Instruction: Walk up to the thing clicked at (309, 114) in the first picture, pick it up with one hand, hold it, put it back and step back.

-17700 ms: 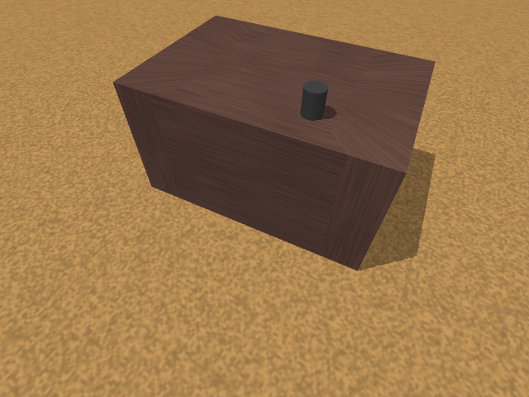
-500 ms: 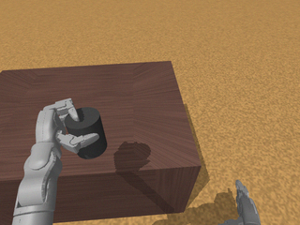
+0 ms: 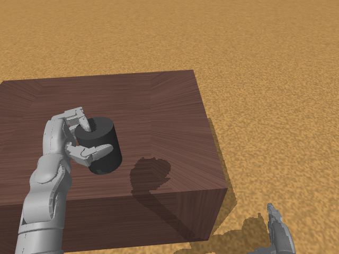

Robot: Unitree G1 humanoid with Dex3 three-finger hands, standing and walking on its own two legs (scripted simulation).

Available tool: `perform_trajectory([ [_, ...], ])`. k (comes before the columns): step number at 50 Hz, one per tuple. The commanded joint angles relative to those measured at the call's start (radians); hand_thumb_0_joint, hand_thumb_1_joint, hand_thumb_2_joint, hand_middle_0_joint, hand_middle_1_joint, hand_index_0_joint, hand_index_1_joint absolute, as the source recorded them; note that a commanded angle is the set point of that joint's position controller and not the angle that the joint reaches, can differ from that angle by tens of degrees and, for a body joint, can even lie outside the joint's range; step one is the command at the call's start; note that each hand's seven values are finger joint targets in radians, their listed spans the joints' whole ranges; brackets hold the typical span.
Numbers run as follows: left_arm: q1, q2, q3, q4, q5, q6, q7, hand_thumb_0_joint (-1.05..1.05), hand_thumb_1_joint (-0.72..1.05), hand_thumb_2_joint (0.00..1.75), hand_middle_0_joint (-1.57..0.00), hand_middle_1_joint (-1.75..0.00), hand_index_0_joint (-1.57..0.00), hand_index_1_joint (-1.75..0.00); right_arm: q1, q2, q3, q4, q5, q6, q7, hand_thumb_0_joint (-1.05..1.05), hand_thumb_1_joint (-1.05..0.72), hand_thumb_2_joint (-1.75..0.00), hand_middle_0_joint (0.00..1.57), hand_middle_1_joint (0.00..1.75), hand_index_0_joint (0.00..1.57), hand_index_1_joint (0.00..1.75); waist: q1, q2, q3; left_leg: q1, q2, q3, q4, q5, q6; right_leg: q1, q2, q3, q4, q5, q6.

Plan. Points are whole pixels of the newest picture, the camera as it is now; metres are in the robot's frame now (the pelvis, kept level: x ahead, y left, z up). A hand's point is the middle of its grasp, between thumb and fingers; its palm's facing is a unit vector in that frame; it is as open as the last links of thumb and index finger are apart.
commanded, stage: hold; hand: left
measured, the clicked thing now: (100, 145) +0.33 +0.15 +0.12
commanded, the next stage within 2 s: crouch in 1.42 s
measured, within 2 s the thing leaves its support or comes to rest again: neither
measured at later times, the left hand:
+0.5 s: hand (91, 134) +0.33 +0.16 +0.15, palm faces +0.09 -1.00 -0.02, open 7.4 cm
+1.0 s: hand (91, 139) +0.33 +0.16 +0.14, palm faces +0.09 -1.00 -0.03, open 7.4 cm
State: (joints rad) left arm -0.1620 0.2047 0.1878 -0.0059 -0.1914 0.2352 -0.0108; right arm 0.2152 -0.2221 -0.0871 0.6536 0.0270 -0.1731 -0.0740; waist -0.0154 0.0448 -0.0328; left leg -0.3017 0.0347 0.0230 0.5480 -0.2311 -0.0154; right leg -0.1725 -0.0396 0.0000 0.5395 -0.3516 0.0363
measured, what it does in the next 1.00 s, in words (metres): stands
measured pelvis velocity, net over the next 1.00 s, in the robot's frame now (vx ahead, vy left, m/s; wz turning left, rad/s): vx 0.00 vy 0.00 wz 0.00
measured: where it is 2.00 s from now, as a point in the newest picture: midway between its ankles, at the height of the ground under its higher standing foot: outside the picture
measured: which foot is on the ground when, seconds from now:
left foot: down 0.00-1.00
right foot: down 0.00-1.00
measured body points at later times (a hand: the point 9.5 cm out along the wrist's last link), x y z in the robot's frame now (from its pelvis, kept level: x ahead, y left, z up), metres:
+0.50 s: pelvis -0.01 +0.00 +0.00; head -0.02 -0.02 +0.45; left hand +0.32 +0.21 +0.16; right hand +0.16 -0.26 -0.08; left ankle +0.04 +0.13 -0.73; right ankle -0.04 -0.14 -0.73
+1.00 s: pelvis +0.00 +0.00 +0.00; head -0.02 -0.02 +0.45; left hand +0.32 +0.22 +0.14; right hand +0.17 -0.25 -0.08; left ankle +0.04 +0.13 -0.73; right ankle -0.04 -0.14 -0.73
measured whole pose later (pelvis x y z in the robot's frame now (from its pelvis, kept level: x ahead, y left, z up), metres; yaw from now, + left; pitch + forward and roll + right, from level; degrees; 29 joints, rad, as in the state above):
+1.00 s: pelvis +0.00 +0.00 +0.00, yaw +0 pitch -1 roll +0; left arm -0.15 0.21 0.18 0.05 -0.19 0.21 -0.03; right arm 0.19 -0.22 -0.08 0.68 0.02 -0.18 -0.07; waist -0.02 0.05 -0.03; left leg -0.29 0.03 0.02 0.52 -0.21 -0.01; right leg -0.16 -0.04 0.00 0.51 -0.33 0.04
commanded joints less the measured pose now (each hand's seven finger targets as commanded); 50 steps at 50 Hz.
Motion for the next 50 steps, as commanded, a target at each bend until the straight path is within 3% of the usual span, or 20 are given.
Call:
perform_trajectory([
  [1, -0.363, 0.131, 0.051, -0.254, -0.022, -0.077, -0.021, 0.00, 0.10, 1.22, -1.29, -1.43, -1.32, -1.42, -0.105, -0.122, -0.030, -0.175, 0.002, -0.055, 0.000, 0.00, 0.52, -0.06, 0.05, 0.05, 0.05, 0.05, 0.001, -0.050, -0.204, 0.219, -0.015, 0.003, -0.055, 0.195, 0.026, -0.095, 0.046, -0.053, -0.094, 0.277, -0.017],
  [4, -0.351, 0.123, 0.052, -0.291, -0.026, -0.093, -0.019, 0.00, 0.11, 1.22, -1.29, -1.43, -1.32, -1.42, -0.068, -0.124, -0.039, -0.179, 0.002, -0.059, 0.002, 0.00, 0.52, -0.05, 0.05, 0.05, 0.05, 0.05, -0.005, -0.038, -0.228, 0.243, -0.016, 0.005, -0.050, 0.212, 0.027, -0.089, 0.045, -0.051, -0.090, 0.296, -0.015],
  [6, -0.384, 0.179, 0.088, -0.394, -0.020, -0.114, -0.003, 0.00, 0.09, 1.21, -1.29, -1.42, -1.32, -1.42, -0.050, -0.143, -0.062, -0.185, -0.001, -0.062, -0.003, 0.00, 0.52, -0.06, 0.05, 0.05, 0.05, 0.05, -0.006, -0.012, -0.280, 0.275, -0.017, 0.006, -0.041, 0.240, 0.026, -0.088, 0.043, -0.045, -0.091, 0.319, -0.014],
  [9, -0.343, 0.107, 0.044, -0.352, -0.019, -0.114, 0.011, 0.00, 0.08, 1.19, -1.27, -1.40, -1.29, -1.39, -0.092, -0.091, -0.015, -0.186, -0.002, -0.070, -0.003, 0.00, 0.51, -0.06, 0.05, 0.05, 0.05, 0.05, 0.002, -0.003, -0.224, 0.229, -0.020, 0.007, -0.050, 0.199, 0.025, -0.074, 0.041, -0.042, -0.097, 0.287, -0.016],
  [10, -0.375, 0.145, 0.076, -0.381, -0.019, -0.122, 0.019, 0.00, 0.07, 1.20, -1.27, -1.41, -1.30, -1.41, -0.124, -0.121, -0.039, -0.185, -0.001, -0.071, -0.008, 0.00, 0.51, -0.06, 0.05, 0.05, 0.05, 0.05, 0.008, 0.015, -0.226, 0.229, -0.017, 0.006, -0.056, 0.182, 0.020, -0.087, 0.042, -0.041, -0.096, 0.264, -0.020],
  [12, -0.404, 0.162, 0.067, -0.391, -0.008, -0.125, 0.021, 0.00, 0.07, 1.21, -1.26, -1.40, -1.28, -1.40, -0.113, -0.117, -0.036, -0.174, -0.006, -0.068, -0.011, 0.00, 0.51, -0.06, 0.05, 0.05, 0.05, 0.05, -0.004, 0.011, -0.245, 0.251, -0.012, 0.000, -0.057, 0.195, 0.020, -0.082, 0.045, -0.043, -0.096, 0.277, -0.021],
  [15, -0.371, 0.138, 0.061, -0.290, -0.009, -0.112, 0.022, 0.00, 0.07, 1.22, -1.27, -1.41, -1.29, -1.41, -0.130, -0.116, -0.031, -0.171, -0.007, -0.070, -0.017, 0.00, 0.51, -0.06, 0.05, 0.05, 0.05, 0.05, -0.008, -0.032, -0.197, 0.226, -0.014, 0.002, -0.062, 0.168, 0.025, -0.079, 0.043, -0.044, -0.107, 0.256, -0.016],
  [16, -0.427, 0.166, 0.068, -0.361, -0.010, -0.118, 0.019, 0.00, 0.06, 1.22, -1.27, -1.41, -1.29, -1.41, -0.132, -0.109, -0.030, -0.137, -0.006, -0.068, -0.016, 0.00, 0.51, -0.06, 0.05, 0.05, 0.05, 0.05, 0.005, 0.002, -0.200, 0.222, -0.017, 0.002, -0.069, 0.149, 0.023, -0.087, 0.043, -0.044, -0.110, 0.238, -0.020],
  [17, -0.373, 0.134, 0.061, -0.216, -0.012, -0.098, 0.012, 0.00, 0.07, 1.21, -1.28, -1.41, -1.30, -1.42, -0.125, -0.135, -0.049, -0.144, -0.008, -0.069, -0.021, 0.00, 0.51, -0.06, 0.05, 0.05, 0.05, 0.05, -0.022, -0.040, -0.182, 0.228, -0.016, 0.004, -0.068, 0.139, 0.027, -0.100, 0.044, -0.044, -0.115, 0.234, -0.015],
  [18, -0.380, 0.121, 0.041, -0.240, -0.013, -0.091, 0.006, 0.00, 0.09, 1.22, -1.27, -1.41, -1.30, -1.41, -0.127, -0.109, -0.028, -0.120, -0.006, -0.067, -0.015, 0.00, 0.52, -0.06, 0.05, 0.05, 0.05, 0.05, -0.002, -0.026, -0.169, 0.215, -0.015, 0.002, -0.076, 0.141, 0.024, -0.103, 0.045, -0.048, -0.112, 0.230, -0.020],
  [23, -0.343, 0.115, 0.044, -0.156, -0.025, -0.061, -0.023, 0.00, 0.13, 1.24, -1.30, -1.43, -1.32, -1.43, -0.109, -0.125, -0.029, -0.150, -0.001, -0.063, -0.003, 0.00, 0.52, -0.05, 0.05, 0.05, 0.05, 0.05, -0.004, -0.077, -0.164, 0.209, -0.021, 0.011, -0.075, 0.145, 0.033, -0.093, 0.042, -0.048, -0.128, 0.238, -0.014],
  [28, -0.354, 0.126, 0.072, -0.251, -0.024, -0.100, -0.012, 0.00, 0.13, 1.23, -1.29, -1.43, -1.31, -1.43, -0.081, -0.118, -0.027, -0.178, -0.001, -0.062, 0.008, 0.00, 0.52, -0.05, 0.05, 0.05, 0.05, 0.05, 0.013, -0.062, -0.207, 0.227, -0.018, 0.008, -0.075, 0.166, 0.027, -0.078, 0.046, -0.052, -0.115, 0.245, -0.018],
  [31, -0.401, 0.184, 0.111, -0.363, -0.012, -0.143, 0.015, 0.00, 0.11, 1.23, -1.27, -1.42, -1.30, -1.42, -0.106, -0.133, -0.044, -0.207, -0.001, -0.064, 0.002, 0.00, 0.52, -0.06, 0.05, 0.05, 0.05, 0.05, 0.022, -0.006, -0.247, 0.240, -0.018, 0.007, -0.072, 0.180, 0.019, -0.069, 0.045, -0.043, -0.107, 0.253, -0.024],
  [34, -0.359, 0.137, 0.065, -0.345, -0.003, -0.158, 0.024, 0.00, 0.08, 1.21, -1.27, -1.41, -1.29, -1.41, -0.125, -0.100, -0.022, -0.188, -0.006, -0.064, -0.004, 0.00, 0.51, -0.06, 0.05, 0.05, 0.05, 0.05, 0.014, 0.009, -0.240, 0.229, -0.020, 0.010, -0.061, 0.196, 0.022, -0.059, 0.040, -0.036, -0.107, 0.276, -0.020],
  [37, -0.425, 0.200, 0.085, -0.447, 0.004, -0.178, 0.027, 0.00, 0.07, 1.22, -1.28, -1.41, -1.29, -1.42, -0.147, -0.110, -0.033, -0.151, -0.013, -0.070, -0.014, 0.00, 0.51, -0.06, 0.05, 0.05, 0.05, 0.05, 0.004, 0.047, -0.276, 0.259, -0.020, 0.011, -0.051, 0.207, 0.023, -0.055, 0.038, -0.030, -0.101, 0.304, -0.017],
  [39, -0.323, 0.104, 0.027, -0.279, -0.002, -0.153, 0.014, 0.00, 0.05, 1.23, -1.29, -1.43, -1.31, -1.43, -0.158, -0.080, -0.003, -0.132, -0.014, -0.071, -0.015, 0.00, 0.51, -0.06, 0.05, 0.05, 0.05, 0.05, -0.009, -0.014, -0.200, 0.222, -0.018, 0.009, -0.060, 0.162, 0.028, -0.078, 0.043, -0.036, -0.111, 0.261, -0.014],
  [40, -0.313, 0.097, 0.022, -0.250, -0.012, -0.141, 0.007, 0.00, 0.05, 1.24, -1.30, -1.43, -1.31, -1.44, -0.166, -0.103, -0.024, -0.104, -0.010, -0.068, -0.021, 0.00, 0.51, -0.06, 0.05, 0.05, 0.05, 0.05, -0.014, -0.041, -0.155, 0.198, -0.020, 0.009, -0.069, 0.132, 0.033, -0.095, 0.043, -0.035, -0.124, 0.239, -0.012],
  [41, -0.337, 0.126, 0.057, -0.204, -0.020, -0.130, 0.002, 0.00, 0.05, 1.24, -1.30, -1.44, -1.32, -1.45, -0.146, -0.134, -0.040, -0.104, -0.011, -0.065, -0.025, 0.00, 0.51, -0.06, 0.05, 0.05, 0.05, 0.05, -0.023, -0.059, -0.167, 0.201, -0.019, 0.009, -0.073, 0.117, 0.035, -0.095, 0.043, -0.034, -0.130, 0.230, -0.011],
  [43, -0.343, 0.118, 0.033, -0.192, -0.022, -0.115, -0.017, 0.00, 0.06, 1.25, -1.30, -1.44, -1.31, -1.44, -0.137, -0.122, -0.033, -0.106, -0.007, -0.063, -0.020, 0.00, 0.52, -0.06, 0.05, 0.05, 0.05, 0.05, -0.028, -0.055, -0.177, 0.217, -0.020, 0.010, -0.081, 0.110, 0.035, -0.105, 0.042, -0.040, -0.135, 0.219, -0.014],
  [50, -0.387, 0.140, 0.068, -0.234, -0.031, -0.119, -0.024, 0.00, 0.14, 1.25, -1.32, -1.45, -1.34, -1.45, -0.080, -0.135, -0.037, -0.151, -0.002, -0.059, -0.006, 0.00, 0.53, -0.05, 0.05, 0.05, 0.05, 0.05, -0.014, -0.075, -0.215, 0.251, -0.019, 0.010, -0.076, 0.179, 0.031, -0.091, 0.046, -0.051, -0.122, 0.273, -0.014],
])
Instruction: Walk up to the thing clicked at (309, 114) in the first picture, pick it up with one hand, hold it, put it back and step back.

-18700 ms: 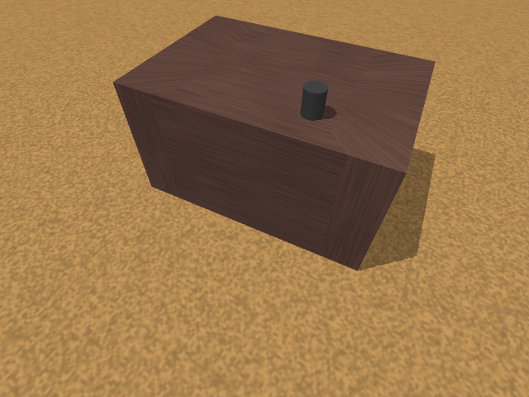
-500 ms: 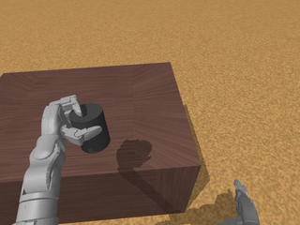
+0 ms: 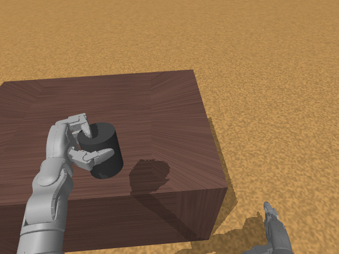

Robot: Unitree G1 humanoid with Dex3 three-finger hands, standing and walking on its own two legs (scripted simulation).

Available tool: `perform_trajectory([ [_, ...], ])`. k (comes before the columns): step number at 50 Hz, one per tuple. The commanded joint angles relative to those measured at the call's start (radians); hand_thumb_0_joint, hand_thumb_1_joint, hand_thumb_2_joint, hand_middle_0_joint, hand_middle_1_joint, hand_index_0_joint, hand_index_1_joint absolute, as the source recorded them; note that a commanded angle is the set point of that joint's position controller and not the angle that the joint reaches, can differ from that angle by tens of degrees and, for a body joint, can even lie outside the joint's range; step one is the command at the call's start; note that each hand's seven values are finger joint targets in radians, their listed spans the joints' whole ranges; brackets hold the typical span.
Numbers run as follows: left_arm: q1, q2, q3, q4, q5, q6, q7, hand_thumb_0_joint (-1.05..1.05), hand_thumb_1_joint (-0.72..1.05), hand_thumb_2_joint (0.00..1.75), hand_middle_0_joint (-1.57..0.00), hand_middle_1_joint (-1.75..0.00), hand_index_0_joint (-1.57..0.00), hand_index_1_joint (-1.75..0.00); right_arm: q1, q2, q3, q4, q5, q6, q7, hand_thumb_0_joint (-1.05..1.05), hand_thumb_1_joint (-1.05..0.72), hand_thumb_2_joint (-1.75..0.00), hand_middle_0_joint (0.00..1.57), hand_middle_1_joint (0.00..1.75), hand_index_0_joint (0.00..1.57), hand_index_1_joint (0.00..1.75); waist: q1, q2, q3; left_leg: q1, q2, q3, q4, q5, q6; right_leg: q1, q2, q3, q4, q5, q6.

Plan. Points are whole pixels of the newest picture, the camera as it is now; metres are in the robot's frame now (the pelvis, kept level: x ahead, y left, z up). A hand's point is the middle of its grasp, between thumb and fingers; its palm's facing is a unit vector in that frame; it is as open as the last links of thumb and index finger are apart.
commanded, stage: hold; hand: left
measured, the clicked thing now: (102, 150) +0.33 +0.15 +0.10
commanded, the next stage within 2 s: crouch in 0.42 s
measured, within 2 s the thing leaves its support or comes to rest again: neither
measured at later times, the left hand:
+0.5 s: hand (96, 139) +0.34 +0.16 +0.13, palm faces +0.10 -0.99 -0.02, open 7.4 cm
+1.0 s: hand (109, 138) +0.39 +0.15 +0.07, palm faces +0.08 -1.00 -0.01, open 7.1 cm
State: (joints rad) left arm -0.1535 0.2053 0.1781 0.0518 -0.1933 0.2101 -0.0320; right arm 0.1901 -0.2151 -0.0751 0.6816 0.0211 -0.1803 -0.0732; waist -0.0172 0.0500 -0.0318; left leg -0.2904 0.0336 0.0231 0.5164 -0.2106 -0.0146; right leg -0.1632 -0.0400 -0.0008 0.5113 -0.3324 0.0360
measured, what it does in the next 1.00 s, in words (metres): stands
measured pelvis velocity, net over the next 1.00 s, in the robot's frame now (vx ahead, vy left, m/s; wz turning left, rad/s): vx -0.01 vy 0.00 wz -0.01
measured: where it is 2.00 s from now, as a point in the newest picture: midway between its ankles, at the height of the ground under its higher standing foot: outside the picture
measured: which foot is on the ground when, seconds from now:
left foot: down 0.00-1.00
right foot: down 0.00-1.00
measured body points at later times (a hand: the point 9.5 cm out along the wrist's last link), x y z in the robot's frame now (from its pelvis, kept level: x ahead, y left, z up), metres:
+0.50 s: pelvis +0.01 +0.00 +0.00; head +0.00 -0.03 +0.45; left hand +0.33 +0.21 +0.13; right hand +0.17 -0.26 -0.09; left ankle +0.04 +0.13 -0.73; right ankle -0.04 -0.14 -0.73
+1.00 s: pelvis -0.01 +0.00 -0.01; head +0.03 +0.00 +0.44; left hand +0.38 +0.20 +0.07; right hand +0.15 -0.26 -0.09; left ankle +0.04 +0.13 -0.73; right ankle -0.04 -0.14 -0.73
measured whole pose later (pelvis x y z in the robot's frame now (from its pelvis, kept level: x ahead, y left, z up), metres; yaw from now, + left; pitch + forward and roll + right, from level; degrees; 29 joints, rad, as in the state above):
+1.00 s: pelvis -0.01 +0.00 -0.01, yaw -1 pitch +4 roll +0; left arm -0.43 0.24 0.20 0.57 -0.15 -0.07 -0.02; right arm 0.19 -0.21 -0.04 0.60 0.00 -0.16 -0.05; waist -0.07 0.00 0.00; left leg -0.45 0.05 0.03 0.61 -0.23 -0.02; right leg -0.34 -0.03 0.01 0.62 -0.36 0.03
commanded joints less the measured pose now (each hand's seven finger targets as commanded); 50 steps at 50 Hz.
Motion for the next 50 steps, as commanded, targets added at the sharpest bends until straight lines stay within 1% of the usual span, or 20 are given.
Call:
perform_trajectory([
  [1, -0.395, 0.134, 0.066, -0.304, -0.027, -0.098, 0.001, 0.00, 0.14, 1.26, -1.32, -1.45, -1.34, -1.45, -0.058, -0.144, -0.056, -0.182, 0.005, -0.054, -0.008, 0.00, 0.53, -0.05, 0.05, 0.05, 0.05, 0.05, -0.011, -0.066, -0.225, 0.244, -0.018, 0.009, -0.041, 0.180, 0.031, -0.095, 0.045, -0.047, -0.090, 0.273, -0.014],
  [3, -0.384, 0.124, 0.063, -0.331, -0.021, -0.116, 0.015, 0.00, 0.11, 1.26, -1.31, -1.45, -1.33, -1.45, -0.075, -0.127, -0.041, -0.175, 0.005, -0.057, -0.005, 0.00, 0.53, -0.05, 0.05, 0.05, 0.05, 0.05, 0.005, -0.039, -0.205, 0.222, -0.018, 0.009, -0.046, 0.169, 0.025, -0.095, 0.044, -0.045, -0.086, 0.257, -0.018],
  [6, -0.406, 0.167, 0.102, -0.393, -0.007, -0.141, 0.041, 0.00, 0.07, 1.24, -1.30, -1.44, -1.32, -1.45, -0.116, -0.123, -0.039, -0.206, 0.002, -0.059, -0.007, 0.00, 0.52, -0.06, 0.05, 0.05, 0.05, 0.05, 0.025, 0.001, -0.257, 0.240, -0.016, 0.005, -0.034, 0.191, 0.018, -0.073, 0.044, -0.042, -0.077, 0.261, -0.024],
  [10, -0.340, 0.124, 0.065, -0.365, -0.001, -0.151, 0.046, 0.00, 0.06, 1.24, -1.30, -1.45, -1.32, -1.45, -0.129, -0.120, -0.038, -0.201, -0.005, -0.053, -0.011, 0.00, 0.51, -0.06, 0.05, 0.05, 0.05, 0.05, 0.017, -0.006, -0.255, 0.231, -0.010, 0.002, -0.028, 0.204, 0.017, -0.058, 0.049, -0.041, -0.075, 0.273, -0.023],
  [11, -0.367, 0.154, 0.092, -0.371, -0.004, -0.154, 0.048, 0.00, 0.07, 1.25, -1.30, -1.44, -1.32, -1.45, -0.123, -0.127, -0.043, -0.166, -0.006, -0.051, -0.012, 0.00, 0.51, -0.06, 0.05, 0.05, 0.05, 0.05, 0.017, 0.014, -0.241, 0.225, -0.009, 0.004, -0.030, 0.187, 0.015, -0.068, 0.050, -0.040, -0.073, 0.260, -0.024],
  [13, -0.367, 0.150, 0.084, -0.369, -0.008, -0.146, 0.039, 0.00, 0.06, 1.24, -1.30, -1.44, -1.32, -1.45, -0.110, -0.103, -0.031, -0.144, -0.005, -0.045, -0.010, 0.00, 0.51, -0.06, 0.05, 0.05, 0.05, 0.05, 0.012, 0.008, -0.234, 0.227, -0.011, 0.005, -0.031, 0.191, 0.018, -0.075, 0.049, -0.040, -0.076, 0.271, -0.021],
  [14, -0.323, 0.099, 0.044, -0.288, -0.007, -0.134, 0.030, 0.00, 0.06, 1.25, -1.31, -1.44, -1.32, -1.45, -0.127, -0.097, -0.023, -0.177, -0.005, -0.045, -0.009, 0.00, 0.51, -0.06, 0.05, 0.05, 0.05, 0.05, 0.001, -0.029, -0.239, 0.228, -0.009, 0.005, -0.028, 0.199, 0.022, -0.062, 0.050, -0.041, -0.078, 0.282, -0.017],
  [18, -0.320, 0.119, 0.060, -0.222, -0.019, -0.108, 0.009, 0.00, 0.07, 1.25, -1.31, -1.45, -1.33, -1.45, -0.105, -0.131, -0.041, -0.132, -0.001, -0.036, -0.008, 0.00, 0.52, -0.06, 0.05, 0.05, 0.05, 0.05, -0.004, -0.066, -0.166, 0.200, -0.013, 0.011, -0.037, 0.184, 0.029, -0.091, 0.047, -0.043, -0.088, 0.283, -0.012],
  [22, -0.352, 0.108, 0.043, -0.262, -0.020, -0.108, 0.000, 0.00, 0.09, 1.24, -1.32, -1.45, -1.34, -1.45, -0.080, -0.135, -0.048, -0.153, 0.001, -0.038, -0.008, 0.00, 0.53, -0.05, 0.05, 0.05, 0.05, 0.05, -0.016, -0.070, -0.194, 0.228, -0.021, 0.018, -0.036, 0.173, 0.033, -0.102, 0.042, -0.040, -0.095, 0.275, -0.009],
  [25, -0.362, 0.143, 0.085, -0.324, -0.022, -0.133, 0.008, 0.00, 0.07, 1.25, -1.32, -1.46, -1.35, -1.47, -0.070, -0.135, -0.051, -0.189, 0.003, -0.041, -0.005, 0.00, 0.52, -0.05, 0.05, 0.05, 0.05, 0.05, -0.003, -0.077, -0.248, 0.246, -0.024, 0.016, -0.022, 0.225, 0.034, -0.075, 0.039, -0.038, -0.084, 0.327, -0.006],
  [26, -0.368, 0.147, 0.082, -0.367, -0.021, -0.139, 0.011, 0.00, 0.15, 1.31, -1.25, -1.45, -1.27, -1.46, -0.051, -0.123, -0.043, -0.192, 0.001, -0.042, -0.006, 0.00, 0.54, -0.06, 0.05, 0.05, 0.05, 0.05, -0.006, -0.080, -0.255, 0.252, -0.026, 0.017, -0.017, 0.233, 0.037, -0.068, 0.036, -0.035, -0.085, 0.343, -0.002],
  [28, -0.387, 0.138, 0.064, -0.397, -0.012, -0.148, 0.025, 0.00, 0.10, 1.22, -1.28, -1.40, -1.31, -1.40, -0.067, -0.125, -0.046, -0.181, -0.001, -0.045, -0.010, 0.00, 0.55, -0.05, 0.05, 0.05, 0.05, 0.05, -0.006, -0.035, -0.255, 0.258, -0.024, 0.017, -0.013, 0.261, 0.034, -0.083, 0.037, -0.031, -0.072, 0.358, -0.007],
  [32, -0.416, 0.094, 0.056, -0.276, -0.008, -0.159, 0.043, 0.00, 0.12, 1.28, -1.32, -1.45, -1.34, -1.45, -0.130, -0.062, 0.012, -0.208, -0.004, -0.043, -0.004, 0.00, 0.54, -0.05, 0.05, 0.05, 0.05, 0.05, 0.001, -0.057, -0.224, 0.212, -0.019, 0.011, -0.016, 0.208, 0.033, -0.074, 0.039, -0.034, -0.074, 0.306, -0.009],
  [34, -0.427, 0.119, 0.067, -0.181, 0.000, -0.161, 0.051, 0.00, 0.15, 1.30, -1.30, -1.44, -1.32, -1.44, -0.116, -0.117, -0.030, -0.197, -0.007, -0.032, -0.013, 0.00, 0.55, -0.05, 0.05, 0.05, 0.05, 0.05, -0.021, -0.067, -0.209, 0.210, -0.020, 0.015, -0.016, 0.194, 0.037, -0.098, 0.034, -0.026, -0.080, 0.303, -0.008],
  [35, -0.429, 0.112, 0.049, -0.151, 0.013, -0.164, 0.048, 0.00, 0.16, 1.29, -1.29, -1.43, -1.32, -1.44, -0.096, -0.084, -0.003, -0.165, -0.007, -0.026, -0.008, 0.00, 0.56, -0.05, 0.05, 0.05, 0.05, 0.05, -0.015, -0.048, -0.193, 0.204, -0.019, 0.013, -0.021, 0.187, 0.035, -0.110, 0.035, -0.029, -0.080, 0.291, -0.011],
  [37, -0.466, 0.131, 0.058, -0.072, 0.018, -0.177, 0.042, 0.00, 0.18, 1.29, -1.31, -1.45, -1.34, -1.44, -0.099, -0.132, -0.036, -0.160, -0.007, -0.022, -0.011, 0.00, 0.57, -0.05, 0.05, 0.05, 0.05, 0.05, -0.030, -0.045, -0.173, 0.196, -0.019, 0.015, -0.023, 0.159, 0.031, -0.146, 0.036, -0.028, -0.080, 0.268, -0.014],
  [39, -0.502, 0.126, 0.058, 0.022, 0.018, -0.203, 0.035, 0.00, 0.20, 1.30, -1.32, -1.45, -1.35, -1.45, -0.081, -0.105, -0.017, -0.142, -0.007, -0.020, -0.003, 0.00, 0.57, -0.04, 0.05, 0.05, 0.05, 0.05, -0.033, -0.070, -0.164, 0.175, -0.019, 0.017, -0.016, 0.145, 0.034, -0.149, 0.035, -0.029, -0.077, 0.265, -0.012],
  [40, -0.539, 0.145, 0.072, 0.058, 0.017, -0.223, 0.030, 0.00, 0.20, 1.31, -1.33, -1.47, -1.36, -1.46, -0.076, -0.130, -0.037, -0.158, -0.007, -0.021, -0.002, 0.00, 0.57, -0.04, 0.05, 0.05, 0.05, 0.05, -0.049, -0.073, -0.188, 0.182, -0.017, 0.016, -0.015, 0.143, 0.035, -0.160, 0.038, -0.028, -0.072, 0.265, -0.012],
  [45, -0.708, 0.168, 0.068, 0.195, 0.012, -0.355, 0.010, 0.00, 0.18, 1.32, -1.35, -1.49, -1.39, -1.48, -0.089, -0.117, -0.018, -0.208, -0.014, -0.033, 0.007, 0.00, 0.58, -0.04, 0.05, 0.05, 0.05, 0.05, -0.062, -0.087, -0.259, 0.157, -0.009, 0.007, 0.032, 0.099, 0.036, -0.227, 0.038, -0.030, -0.020, 0.224, -0.013],
  [50, -0.888, 0.258, 0.098, 0.316, 0.018, -0.461, 0.008, 0.00, 0.08, 1.28, -1.29, -1.44, -1.31, -1.44, -0.093, -0.156, -0.035, -0.265, -0.024, -0.030, 0.010, 0.00, 0.55, -0.05, 0.05, 0.05, 0.05, 0.05, -0.076, -0.024, -0.396, 0.137, 0.004, -0.007, 0.126, 0.136, 0.033, -0.312, 0.037, -0.024, 0.066, 0.236, -0.020],
])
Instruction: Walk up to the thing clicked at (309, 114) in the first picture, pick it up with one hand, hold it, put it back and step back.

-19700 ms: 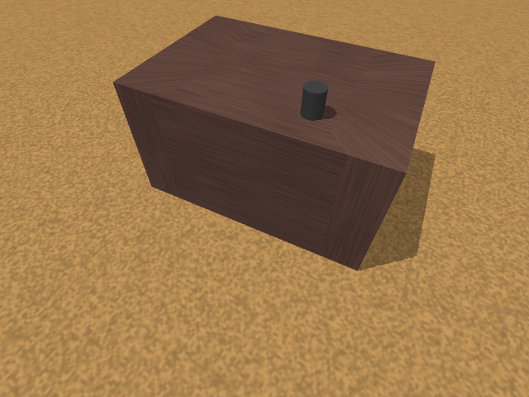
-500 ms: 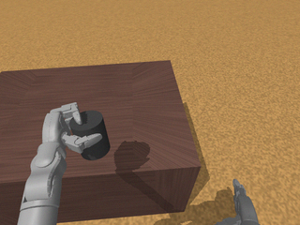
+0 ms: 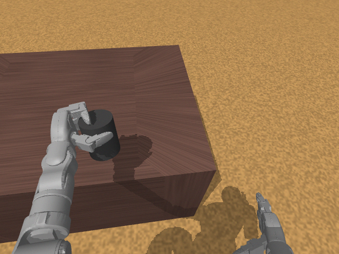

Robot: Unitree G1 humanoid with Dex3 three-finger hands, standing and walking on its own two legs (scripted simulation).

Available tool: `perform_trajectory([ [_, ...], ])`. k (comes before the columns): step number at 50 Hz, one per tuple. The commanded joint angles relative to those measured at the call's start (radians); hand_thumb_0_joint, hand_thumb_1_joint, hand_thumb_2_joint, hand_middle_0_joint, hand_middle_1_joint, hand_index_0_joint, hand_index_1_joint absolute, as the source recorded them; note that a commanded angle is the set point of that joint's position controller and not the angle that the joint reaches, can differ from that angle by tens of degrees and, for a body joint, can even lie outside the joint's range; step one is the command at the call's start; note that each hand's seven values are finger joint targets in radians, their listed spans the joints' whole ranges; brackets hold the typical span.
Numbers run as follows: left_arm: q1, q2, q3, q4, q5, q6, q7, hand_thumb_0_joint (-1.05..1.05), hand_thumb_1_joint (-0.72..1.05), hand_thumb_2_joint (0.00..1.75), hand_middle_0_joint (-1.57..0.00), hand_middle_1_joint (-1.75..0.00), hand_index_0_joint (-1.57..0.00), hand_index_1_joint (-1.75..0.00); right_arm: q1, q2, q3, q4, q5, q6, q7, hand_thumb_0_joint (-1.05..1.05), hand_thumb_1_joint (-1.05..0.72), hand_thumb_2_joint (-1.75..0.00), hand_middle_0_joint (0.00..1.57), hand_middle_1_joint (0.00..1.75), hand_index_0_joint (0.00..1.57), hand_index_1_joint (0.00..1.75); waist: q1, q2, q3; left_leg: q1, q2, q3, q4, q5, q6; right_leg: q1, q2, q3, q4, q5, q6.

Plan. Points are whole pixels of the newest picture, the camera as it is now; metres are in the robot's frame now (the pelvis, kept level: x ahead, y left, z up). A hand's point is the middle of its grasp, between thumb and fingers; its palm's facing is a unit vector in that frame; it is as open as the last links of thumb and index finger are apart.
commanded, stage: crouch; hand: left
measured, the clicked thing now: (100, 135) +0.40 +0.15 +0.04
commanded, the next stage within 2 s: lower in 0.78 s
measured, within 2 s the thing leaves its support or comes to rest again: rests again in 1.88 s
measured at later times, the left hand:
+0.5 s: hand (97, 112) +0.49 +0.17 +0.03, palm faces +0.12 -0.99 -0.01, open 7.4 cm
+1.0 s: hand (100, 107) +0.53 +0.17 +0.00, palm faces +0.13 -0.99 -0.02, open 7.5 cm
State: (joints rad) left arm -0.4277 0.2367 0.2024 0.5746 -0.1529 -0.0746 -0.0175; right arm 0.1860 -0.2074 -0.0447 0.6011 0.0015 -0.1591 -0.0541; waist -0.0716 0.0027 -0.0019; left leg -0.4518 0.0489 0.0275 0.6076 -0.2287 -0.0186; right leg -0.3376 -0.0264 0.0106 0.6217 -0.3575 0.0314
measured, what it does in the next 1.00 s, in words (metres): lowers itself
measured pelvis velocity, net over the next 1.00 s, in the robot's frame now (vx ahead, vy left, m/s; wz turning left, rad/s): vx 0.00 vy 0.01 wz -0.04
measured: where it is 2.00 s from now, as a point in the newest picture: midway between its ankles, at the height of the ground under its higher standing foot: outside the picture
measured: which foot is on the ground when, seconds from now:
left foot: down 0.00-1.00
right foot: down 0.00-1.00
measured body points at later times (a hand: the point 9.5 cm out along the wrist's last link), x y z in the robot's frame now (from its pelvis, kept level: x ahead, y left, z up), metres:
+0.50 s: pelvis +0.00 +0.01 -0.03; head +0.10 +0.03 +0.40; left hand +0.47 +0.22 +0.03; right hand +0.15 -0.25 -0.08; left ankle +0.05 +0.13 -0.73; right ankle -0.02 -0.14 -0.73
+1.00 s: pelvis +0.00 +0.01 -0.06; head +0.13 +0.03 +0.37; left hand +0.51 +0.22 +0.01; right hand +0.15 -0.26 -0.09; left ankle +0.05 +0.13 -0.73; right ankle -0.02 -0.14 -0.73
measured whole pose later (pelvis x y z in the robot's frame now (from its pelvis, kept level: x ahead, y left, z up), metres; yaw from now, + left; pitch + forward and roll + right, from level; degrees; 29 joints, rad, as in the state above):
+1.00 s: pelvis +0.00 +0.01 -0.06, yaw -2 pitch +21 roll -3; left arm -0.86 0.44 0.37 1.12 -0.04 -0.38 0.01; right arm 0.30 -0.22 -0.03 0.14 -0.06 0.00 0.04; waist -0.21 0.01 -0.11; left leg -1.00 0.10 0.00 1.02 -0.39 -0.01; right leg -0.86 0.02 0.01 0.98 -0.50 0.04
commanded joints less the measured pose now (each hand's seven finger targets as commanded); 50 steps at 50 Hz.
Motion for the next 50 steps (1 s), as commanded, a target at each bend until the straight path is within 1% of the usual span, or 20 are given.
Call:
perform_trajectory([
  [1, -0.631, 0.236, 0.076, -0.191, -0.022, -0.192, -0.004, 0.00, 0.06, 1.28, -1.28, -1.43, -1.30, -1.44, -0.096, -0.168, -0.063, -0.212, -0.006, -0.050, -0.007, 0.00, 0.55, -0.05, 0.05, 0.05, 0.05, 0.05, -0.019, 0.047, -0.458, 0.310, -0.008, -0.015, 0.042, 0.162, 0.033, -0.142, 0.024, -0.035, -0.034, 0.261, -0.019],
  [3, -0.658, 0.236, 0.079, -0.132, -0.021, -0.220, 0.004, 0.00, 0.03, 1.27, -1.27, -1.41, -1.28, -1.43, -0.063, -0.162, -0.061, -0.249, -0.013, -0.041, -0.003, 0.00, 0.55, -0.05, 0.05, 0.05, 0.05, 0.05, -0.029, 0.040, -0.485, 0.294, -0.003, -0.020, 0.065, 0.162, 0.033, -0.157, 0.031, -0.035, -0.018, 0.255, -0.019],
  [4, -0.658, 0.261, 0.096, -0.080, -0.015, -0.229, 0.010, 0.00, -0.01, 1.27, -1.26, -1.41, -1.27, -1.43, -0.044, -0.193, -0.090, -0.262, -0.016, -0.035, -0.003, 0.00, 0.55, -0.05, 0.05, 0.05, 0.05, 0.05, -0.039, 0.030, -0.491, 0.279, -0.002, -0.021, 0.076, 0.175, 0.037, -0.171, 0.034, -0.032, -0.011, 0.267, -0.020],
  [6, -0.695, 0.270, 0.097, -0.023, -0.005, -0.251, 0.015, 0.00, -0.01, 1.27, -1.24, -1.40, -1.26, -1.41, -0.023, -0.163, -0.062, -0.275, -0.019, -0.023, 0.007, 0.00, 0.55, -0.05, 0.05, 0.05, 0.05, 0.05, -0.032, 0.053, -0.490, 0.246, -0.001, -0.025, 0.091, 0.170, 0.034, -0.194, 0.037, -0.035, 0.005, 0.254, -0.024],
  [8, -0.697, 0.289, 0.107, 0.046, 0.004, -0.269, 0.018, 0.00, 0.00, 1.26, -1.26, -1.41, -1.27, -1.42, -0.014, -0.180, -0.086, -0.299, -0.022, -0.014, 0.012, 0.00, 0.55, -0.05, 0.05, 0.05, 0.05, 0.05, -0.036, 0.044, -0.480, 0.214, 0.000, -0.026, 0.106, 0.163, 0.036, -0.212, 0.041, -0.034, 0.021, 0.246, -0.025],
  [13, -0.712, 0.264, 0.109, 0.174, 0.022, -0.299, 0.023, 0.00, 0.01, 1.28, -1.29, -1.43, -1.31, -1.44, 0.012, -0.131, -0.056, -0.329, -0.032, 0.005, 0.036, 0.00, 0.54, -0.05, 0.05, 0.05, 0.05, 0.05, -0.049, 0.060, -0.504, 0.144, 0.003, -0.023, 0.164, 0.192, 0.042, -0.264, 0.047, -0.032, 0.068, 0.277, -0.022],
  [16, -0.773, 0.296, 0.119, 0.173, 0.042, -0.321, 0.030, 0.00, 0.02, 1.27, -1.30, -1.43, -1.32, -1.44, 0.033, -0.170, -0.093, -0.361, -0.043, 0.019, 0.042, 0.00, 0.55, -0.05, 0.05, 0.05, 0.05, 0.05, -0.067, 0.085, -0.552, 0.151, 0.009, -0.032, 0.189, 0.211, 0.039, -0.309, 0.055, -0.038, 0.095, 0.279, -0.027],
  [19, -0.829, 0.315, 0.127, 0.153, 0.047, -0.349, 0.038, 0.00, 0.06, 1.28, -1.30, -1.44, -1.32, -1.44, 0.030, -0.163, -0.088, -0.415, -0.048, 0.026, 0.050, 0.00, 0.55, -0.05, 0.05, 0.05, 0.05, 0.05, -0.074, 0.098, -0.582, 0.131, 0.011, -0.035, 0.207, 0.189, 0.036, -0.312, 0.058, -0.039, 0.116, 0.262, -0.029],
  [23, -0.885, 0.328, 0.126, 0.114, 0.046, -0.375, 0.037, 0.00, 0.05, 1.25, -1.29, -1.41, -1.30, -1.42, 0.052, -0.170, -0.091, -0.485, -0.048, 0.036, 0.053, 0.00, 0.54, -0.05, 0.05, 0.05, 0.05, 0.05, -0.093, 0.123, -0.682, 0.188, 0.024, -0.053, 0.246, 0.286, 0.033, -0.338, 0.067, -0.050, 0.157, 0.309, -0.031],
  [25, -0.891, 0.312, 0.115, 0.148, 0.054, -0.380, 0.035, 0.00, 0.05, 1.25, -1.27, -1.40, -1.29, -1.41, 0.070, -0.141, -0.065, -0.470, -0.051, 0.045, 0.057, 0.00, 0.54, -0.05, 0.05, 0.05, 0.05, 0.05, -0.099, 0.135, -0.650, 0.156, 0.025, -0.057, 0.254, 0.260, 0.032, -0.377, 0.070, -0.052, 0.167, 0.278, -0.033],
  [29, -0.930, 0.356, 0.137, 0.165, 0.064, -0.381, 0.043, 0.00, 0.06, 1.27, -1.27, -1.40, -1.29, -1.41, 0.102, -0.179, -0.098, -0.511, -0.054, 0.064, 0.055, 0.00, 0.54, -0.05, 0.05, 0.05, 0.05, 0.05, -0.124, 0.153, -0.666, 0.143, 0.022, -0.055, 0.272, 0.225, 0.034, -0.404, 0.068, -0.049, 0.179, 0.263, -0.032],
  [31, -0.877, 0.336, 0.138, 0.261, 0.070, -0.371, 0.046, 0.00, 0.05, 1.25, -1.25, -1.38, -1.27, -1.38, 0.115, -0.170, -0.093, -0.499, -0.056, 0.072, 0.059, 0.00, 0.55, -0.05, 0.05, 0.05, 0.05, 0.05, -0.123, 0.134, -0.598, 0.088, 0.021, -0.056, 0.272, 0.181, 0.033, -0.421, 0.069, -0.051, 0.185, 0.237, -0.034],
  [33, -0.946, 0.360, 0.141, 0.180, 0.079, -0.388, 0.044, 0.00, 0.06, 1.26, -1.25, -1.38, -1.27, -1.39, 0.107, -0.147, -0.073, -0.510, -0.055, 0.080, 0.065, 0.00, 0.55, -0.05, 0.05, 0.05, 0.05, 0.05, -0.124, 0.188, -0.638, 0.100, 0.023, -0.058, 0.291, 0.215, 0.032, -0.456, 0.068, -0.051, 0.200, 0.245, -0.037],
  [35, -0.926, 0.342, 0.140, 0.239, 0.084, -0.378, 0.041, 0.00, 0.05, 1.26, -1.26, -1.40, -1.28, -1.40, 0.090, -0.154, -0.076, -0.560, -0.054, 0.082, 0.067, 0.00, 0.55, -0.05, 0.05, 0.05, 0.05, 0.05, -0.132, 0.144, -0.621, 0.074, 0.025, -0.063, 0.288, 0.178, 0.033, -0.458, 0.073, -0.057, 0.203, 0.220, -0.038],
  [37, -0.911, 0.387, 0.172, 0.283, 0.087, -0.378, 0.040, 0.00, 0.07, 1.27, -1.27, -1.41, -1.29, -1.41, 0.106, -0.152, -0.068, -0.538, -0.056, 0.090, 0.070, 0.00, 0.55, -0.05, 0.05, 0.05, 0.05, 0.05, -0.115, 0.158, -0.610, 0.043, 0.024, -0.065, 0.295, 0.172, 0.030, -0.452, 0.073, -0.060, 0.215, 0.210, -0.041],
  [41, -0.973, 0.395, 0.164, 0.226, 0.086, -0.392, 0.032, 0.00, 0.07, 1.28, -1.26, -1.40, -1.28, -1.41, 0.088, -0.156, -0.068, -0.623, -0.054, 0.096, 0.075, 0.00, 0.54, -0.05, 0.05, 0.05, 0.05, 0.05, -0.132, 0.169, -0.690, 0.050, 0.023, -0.064, 0.325, 0.217, 0.035, -0.444, 0.074, -0.054, 0.237, 0.254, -0.036],
  [43, -0.948, 0.451, 0.197, 0.254, 0.091, -0.390, 0.033, 0.00, 0.06, 1.28, -1.26, -1.40, -1.28, -1.41, 0.124, -0.181, -0.091, -0.602, -0.057, 0.107, 0.072, 0.00, 0.54, -0.05, 0.05, 0.05, 0.05, 0.05, -0.133, 0.175, -0.705, 0.039, 0.020, -0.060, 0.345, 0.246, 0.041, -0.434, 0.072, -0.049, 0.243, 0.292, -0.031],
  [45, -0.967, 0.450, 0.192, 0.231, 0.092, -0.393, 0.026, 0.00, 0.05, 1.25, -1.25, -1.37, -1.25, -1.39, 0.119, -0.151, -0.054, -0.636, -0.054, 0.107, 0.077, 0.00, 0.53, -0.06, 0.05, 0.05, 0.05, 0.05, -0.134, 0.155, -0.745, 0.019, 0.018, -0.058, 0.362, 0.271, 0.049, -0.399, 0.070, -0.042, 0.255, 0.345, -0.023],
  [46, -0.950, 0.461, 0.210, 0.259, 0.087, -0.392, 0.026, 0.00, 0.08, 1.23, -1.25, -1.36, -1.26, -1.38, 0.132, -0.167, -0.074, -0.633, -0.053, 0.112, 0.075, 0.00, 0.53, -0.06, 0.05, 0.05, 0.05, 0.05, -0.136, 0.151, -0.722, 0.015, 0.016, -0.056, 0.366, 0.268, 0.048, -0.402, 0.071, -0.042, 0.257, 0.344, -0.022],
  [50, -0.894, 0.438, 0.212, 0.364, 0.097, -0.399, 0.016, 0.00, 0.08, 1.25, -1.25, -1.36, -1.25, -1.39, 0.124, -0.150, -0.044, -0.644, -0.056, 0.115, 0.085, 0.00, 0.53, -0.06, 0.05, 0.05, 0.05, 0.05, -0.158, 0.115, -0.645, -0.088, 0.013, -0.053, 0.387, 0.204, 0.058, -0.456, 0.072, -0.033, 0.267, 0.317, -0.018],
])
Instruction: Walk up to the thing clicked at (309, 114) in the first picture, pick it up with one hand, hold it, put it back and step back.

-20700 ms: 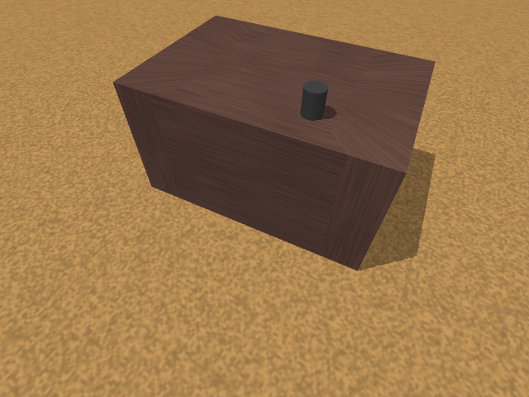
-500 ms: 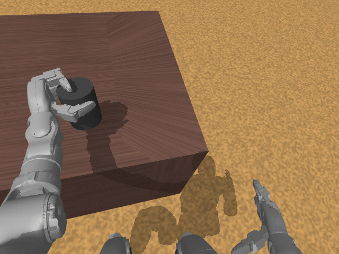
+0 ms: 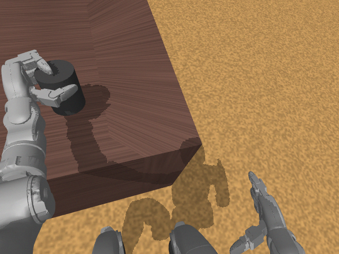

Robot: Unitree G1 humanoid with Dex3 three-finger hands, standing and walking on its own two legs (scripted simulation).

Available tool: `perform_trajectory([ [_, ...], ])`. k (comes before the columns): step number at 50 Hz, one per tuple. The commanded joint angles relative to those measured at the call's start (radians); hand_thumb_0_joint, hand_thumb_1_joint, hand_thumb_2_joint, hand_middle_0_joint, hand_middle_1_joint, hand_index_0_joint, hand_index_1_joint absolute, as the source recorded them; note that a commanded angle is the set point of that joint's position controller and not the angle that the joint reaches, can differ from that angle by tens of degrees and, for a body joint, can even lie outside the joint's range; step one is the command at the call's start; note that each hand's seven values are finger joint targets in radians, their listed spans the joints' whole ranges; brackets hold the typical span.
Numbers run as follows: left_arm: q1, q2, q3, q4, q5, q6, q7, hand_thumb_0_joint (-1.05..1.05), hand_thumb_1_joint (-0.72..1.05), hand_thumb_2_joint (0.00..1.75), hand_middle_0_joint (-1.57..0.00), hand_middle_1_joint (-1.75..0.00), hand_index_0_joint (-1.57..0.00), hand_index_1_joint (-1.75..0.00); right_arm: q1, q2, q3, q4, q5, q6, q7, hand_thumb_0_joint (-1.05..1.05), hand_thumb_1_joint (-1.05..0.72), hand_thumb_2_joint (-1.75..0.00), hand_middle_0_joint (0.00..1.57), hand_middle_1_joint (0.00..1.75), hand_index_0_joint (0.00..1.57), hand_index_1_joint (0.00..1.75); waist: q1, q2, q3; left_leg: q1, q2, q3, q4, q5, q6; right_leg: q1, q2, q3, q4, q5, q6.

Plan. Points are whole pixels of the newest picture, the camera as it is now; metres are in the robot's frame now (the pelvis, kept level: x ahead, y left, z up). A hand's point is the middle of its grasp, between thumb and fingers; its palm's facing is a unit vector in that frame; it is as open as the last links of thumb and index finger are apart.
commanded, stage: lower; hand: left
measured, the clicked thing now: (62, 88) +0.52 +0.17 +0.02
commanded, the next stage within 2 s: loosen in 0.76 s
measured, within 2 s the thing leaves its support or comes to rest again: rests again in 0.88 s
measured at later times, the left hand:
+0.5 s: hand (56, 86) +0.53 +0.18 +0.01, palm faces +0.17 -0.98 -0.02, open 7.3 cm
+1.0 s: hand (57, 91) +0.53 +0.19 -0.01, palm faces +0.18 -0.98 -0.01, open 7.3 cm
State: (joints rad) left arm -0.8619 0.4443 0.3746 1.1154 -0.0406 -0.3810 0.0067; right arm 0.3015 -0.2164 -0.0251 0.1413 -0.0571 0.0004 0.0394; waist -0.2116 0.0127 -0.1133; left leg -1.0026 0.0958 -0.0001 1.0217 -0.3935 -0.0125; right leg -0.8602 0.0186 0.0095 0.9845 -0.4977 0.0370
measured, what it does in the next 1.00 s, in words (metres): stands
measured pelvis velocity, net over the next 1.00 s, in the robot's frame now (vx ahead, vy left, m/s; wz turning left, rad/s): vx -0.02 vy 0.00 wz -0.01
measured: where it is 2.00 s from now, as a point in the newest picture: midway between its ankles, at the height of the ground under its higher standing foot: outside the picture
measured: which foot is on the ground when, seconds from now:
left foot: down 0.00-1.00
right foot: down 0.00-1.00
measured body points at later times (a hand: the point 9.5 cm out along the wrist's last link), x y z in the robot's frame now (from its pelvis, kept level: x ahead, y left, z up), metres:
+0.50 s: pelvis -0.01 +0.00 -0.03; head +0.15 +0.04 +0.39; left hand +0.52 +0.24 +0.01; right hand +0.15 -0.27 -0.04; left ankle +0.04 +0.13 -0.67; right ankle -0.02 -0.15 -0.67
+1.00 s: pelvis -0.02 +0.00 -0.05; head +0.15 +0.05 +0.37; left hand +0.52 +0.24 +0.00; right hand +0.15 -0.27 -0.04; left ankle +0.04 +0.13 -0.67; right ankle -0.02 -0.15 -0.67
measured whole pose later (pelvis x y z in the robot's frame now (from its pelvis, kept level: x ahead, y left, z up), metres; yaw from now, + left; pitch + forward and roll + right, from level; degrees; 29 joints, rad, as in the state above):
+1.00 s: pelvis -0.02 +0.00 -0.05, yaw -1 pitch +28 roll -5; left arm -0.94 0.56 0.44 1.21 0.01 -0.48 0.00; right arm 0.30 -0.24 -0.02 0.00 -0.09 0.02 0.06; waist -0.30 0.01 -0.15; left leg -1.30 0.10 -0.05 1.26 -0.45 -0.01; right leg -1.14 0.03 -0.02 1.22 -0.57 0.04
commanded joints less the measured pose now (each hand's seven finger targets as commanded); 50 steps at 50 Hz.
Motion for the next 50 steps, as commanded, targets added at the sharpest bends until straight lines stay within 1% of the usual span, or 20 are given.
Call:
perform_trajectory([
  [1, -0.478, 0.232, 0.046, -0.176, -0.015, -0.098, -0.010, 0.00, 0.08, 1.25, -1.26, -1.37, -1.26, -1.39, 0.019, -0.152, -0.075, -0.167, -0.002, -0.043, -0.010, 0.00, 0.53, -0.06, 0.05, 0.05, 0.05, 0.05, -0.029, 0.108, -0.526, 0.447, -0.033, -0.026, -0.020, 0.355, 0.053, 0.047, 0.027, -0.031, -0.091, 0.449, -0.025],
  [4, -0.504, 0.257, 0.045, -0.191, -0.005, -0.116, -0.017, 0.00, 0.08, 1.25, -1.26, -1.37, -1.27, -1.39, 0.010, -0.180, -0.096, -0.221, -0.005, -0.040, -0.007, 0.00, 0.53, -0.06, 0.05, 0.05, 0.05, 0.05, -0.036, 0.153, -0.586, 0.487, -0.029, -0.034, -0.002, 0.365, 0.048, 0.014, 0.029, -0.037, -0.067, 0.421, -0.032],
  [6, -0.557, 0.264, 0.036, -0.259, -0.004, -0.137, -0.018, 0.00, 0.10, 1.22, -1.25, -1.35, -1.26, -1.37, 0.012, -0.139, -0.059, -0.239, -0.003, -0.045, -0.001, 0.00, 0.53, -0.05, 0.05, 0.05, 0.05, 0.05, -0.033, 0.194, -0.625, 0.497, -0.032, -0.032, 0.015, 0.386, 0.046, 0.024, 0.028, -0.034, -0.053, 0.442, -0.031],
  [8, -0.544, 0.297, 0.055, -0.244, -0.001, -0.149, -0.015, 0.00, 0.12, 1.22, -1.25, -1.35, -1.25, -1.37, 0.037, -0.156, -0.079, -0.196, -0.008, -0.038, -0.003, 0.00, 0.53, -0.06, 0.05, 0.05, 0.05, 0.05, -0.031, 0.209, -0.616, 0.472, -0.033, -0.033, 0.026, 0.384, 0.046, 0.014, 0.030, -0.033, -0.042, 0.446, -0.030],
  [9, -0.547, 0.306, 0.063, -0.222, -0.007, -0.148, -0.016, 0.00, 0.10, 1.23, -1.27, -1.36, -1.27, -1.38, 0.038, -0.197, -0.113, -0.222, -0.008, -0.043, -0.006, 0.00, 0.52, -0.06, 0.05, 0.05, 0.05, 0.05, -0.053, 0.193, -0.650, 0.494, -0.030, -0.037, 0.033, 0.379, 0.050, 0.002, 0.032, -0.035, -0.039, 0.439, -0.030],
  [11, -0.580, 0.298, 0.056, -0.261, -0.010, -0.157, -0.015, 0.00, 0.11, 1.24, -1.26, -1.36, -1.27, -1.38, 0.031, -0.174, -0.087, -0.231, -0.010, -0.044, -0.002, 0.00, 0.52, -0.06, 0.05, 0.05, 0.05, 0.05, -0.049, 0.250, -0.666, 0.515, -0.027, -0.043, 0.044, 0.402, 0.040, -0.025, 0.034, -0.041, -0.021, 0.427, -0.035],
  [12, -0.572, 0.296, 0.057, -0.248, -0.009, -0.157, -0.011, 0.00, 0.09, 1.23, -1.27, -1.36, -1.27, -1.38, 0.029, -0.190, -0.104, -0.248, -0.011, -0.044, -0.004, 0.00, 0.52, -0.06, 0.05, 0.05, 0.05, 0.05, -0.057, 0.244, -0.675, 0.521, -0.024, -0.050, 0.047, 0.398, 0.039, -0.036, 0.035, -0.047, -0.016, 0.410, -0.037],
  [14, -0.585, 0.318, 0.065, -0.255, 0.002, -0.168, 0.000, 0.00, 0.11, 1.23, -1.27, -1.35, -1.27, -1.38, 0.040, -0.168, -0.088, -0.204, -0.015, -0.040, -0.001, 0.00, 0.52, -0.06, 0.05, 0.05, 0.05, 0.05, -0.046, 0.268, -0.673, 0.491, -0.028, -0.045, 0.061, 0.396, 0.041, -0.038, 0.033, -0.041, -0.007, 0.423, -0.036],
  [15, -0.568, 0.307, 0.065, -0.199, 0.005, -0.164, -0.003, 0.00, 0.12, 1.24, -1.28, -1.36, -1.28, -1.39, 0.017, -0.191, -0.109, -0.216, -0.016, -0.042, -0.004, 0.00, 0.52, -0.06, 0.05, 0.05, 0.05, 0.05, -0.059, 0.241, -0.636, 0.471, -0.024, -0.049, 0.057, 0.358, 0.040, -0.064, 0.037, -0.047, -0.007, 0.386, -0.038],
  [17, -0.563, 0.286, 0.047, -0.197, 0.005, -0.169, -0.004, 0.00, 0.14, 1.25, -1.28, -1.37, -1.28, -1.39, 0.007, -0.183, -0.088, -0.249, -0.017, -0.044, -0.002, 0.00, 0.52, -0.06, 0.05, 0.05, 0.05, 0.05, -0.070, 0.245, -0.637, 0.452, -0.024, -0.051, 0.061, 0.336, 0.040, -0.071, 0.037, -0.046, 0.001, 0.366, -0.041],
  [20, -0.582, 0.340, 0.071, -0.215, 0.020, -0.172, 0.004, 0.00, 0.14, 1.27, -1.30, -1.40, -1.31, -1.41, 0.024, -0.190, -0.103, -0.233, -0.019, -0.038, -0.004, 0.00, 0.53, -0.06, 0.05, 0.05, 0.05, 0.05, -0.059, 0.268, -0.666, 0.445, -0.026, -0.050, 0.073, 0.348, 0.038, -0.066, 0.037, -0.046, 0.014, 0.380, -0.040],
  [26, -0.525, 0.306, 0.073, -0.123, 0.016, -0.165, -0.001, 0.00, 0.17, 1.29, -1.33, -1.42, -1.33, -1.44, 0.011, -0.192, -0.105, -0.247, -0.019, -0.032, 0.001, 0.00, 0.53, -0.06, 0.05, 0.05, 0.05, 0.05, -0.067, 0.242, -0.600, 0.380, -0.020, -0.062, 0.083, 0.325, 0.036, -0.115, 0.044, -0.057, 0.038, 0.343, -0.045],
  [29, -0.522, 0.311, 0.072, -0.154, 0.024, -0.172, -0.006, 0.00, 0.20, 1.29, -1.33, -1.43, -1.34, -1.44, 0.022, -0.193, -0.108, -0.264, -0.020, -0.031, 0.004, 0.00, 0.53, -0.06, 0.05, 0.05, 0.05, 0.05, -0.071, 0.247, -0.672, 0.413, -0.018, -0.064, 0.110, 0.419, 0.039, -0.108, 0.046, -0.059, 0.060, 0.409, -0.043],
  [35, -0.559, 0.333, 0.080, -0.200, 0.014, -0.179, -0.008, 0.00, 0.21, 1.30, -1.34, -1.43, -1.34, -1.44, 0.022, -0.202, -0.109, -0.303, -0.018, -0.035, 0.000, 0.00, 0.52, -0.06, 0.05, 0.05, 0.05, 0.05, -0.082, 0.249, -0.716, 0.392, -0.024, -0.056, 0.137, 0.416, 0.047, -0.089, 0.043, -0.045, 0.069, 0.451, -0.034],
  [39, -0.547, 0.323, 0.070, -0.164, 0.030, -0.175, -0.001, 0.00, 0.18, 1.29, -1.33, -1.42, -1.33, -1.44, 0.046, -0.202, -0.110, -0.277, -0.022, -0.031, 0.000, 0.00, 0.52, -0.06, 0.05, 0.05, 0.05, 0.05, -0.099, 0.273, -0.647, 0.393, -0.016, -0.066, 0.134, 0.384, 0.038, -0.165, 0.047, -0.058, 0.078, 0.378, -0.043],
  [40, -0.515, 0.281, 0.057, -0.103, 0.030, -0.171, -0.003, 0.00, 0.17, 1.28, -1.34, -1.43, -1.35, -1.45, 0.037, -0.198, -0.104, -0.287, -0.025, -0.030, 0.003, 0.00, 0.52, -0.06, 0.05, 0.05, 0.05, 0.05, -0.104, 0.263, -0.628, 0.386, -0.012, -0.073, 0.130, 0.371, 0.034, -0.182, 0.048, -0.063, 0.082, 0.350, -0.047],
  [43, -0.539, 0.305, 0.069, -0.108, 0.039, -0.171, 0.000, 0.00, 0.16, 1.29, -1.35, -1.44, -1.36, -1.45, 0.049, -0.205, -0.115, -0.270, -0.029, -0.027, 0.003, 0.00, 0.53, -0.05, 0.05, 0.05, 0.05, 0.05, -0.107, 0.277, -0.596, 0.361, -0.011, -0.079, 0.124, 0.314, 0.029, -0.214, 0.049, -0.069, 0.090, 0.301, -0.053],
  [44, -0.528, 0.284, 0.057, -0.086, 0.043, -0.169, -0.002, 0.00, 0.21, 1.22, -1.38, -1.42, -1.42, -1.41, 0.042, -0.199, -0.105, -0.285, -0.031, -0.027, 0.007, 0.00, 0.53, -0.05, 0.05, 0.05, 0.05, 0.05, -0.112, 0.283, -0.595, 0.360, -0.008, -0.082, 0.128, 0.324, 0.028, -0.226, 0.049, -0.071, 0.096, 0.299, -0.055],
  [45, -0.554, 0.320, 0.072, -0.133, 0.041, -0.173, -0.002, 0.00, 0.13, 1.14, -1.31, -1.34, -1.36, -1.33, 0.046, -0.196, -0.103, -0.294, -0.028, -0.029, 0.008, 0.00, 0.53, -0.04, 0.05, 0.05, 0.05, 0.05, -0.107, 0.286, -0.614, 0.356, -0.014, -0.075, 0.130, 0.297, 0.031, -0.214, 0.049, -0.066, 0.092, 0.296, -0.052],
  [50, -0.556, 0.314, 0.068, -0.112, 0.038, -0.157, -0.010, 0.00, -0.15, 0.74, -1.12, -1.05, -1.17, -1.00, 0.033, -0.212, -0.112, -0.329, -0.029, -0.031, 0.003, 0.00, 0.52, -0.04, 0.05, 0.05, 0.05, 0.05, -0.113, 0.285, -0.634, 0.359, -0.011, -0.077, 0.132, 0.267, 0.030, -0.217, 0.049, -0.066, 0.093, 0.273, -0.054],
])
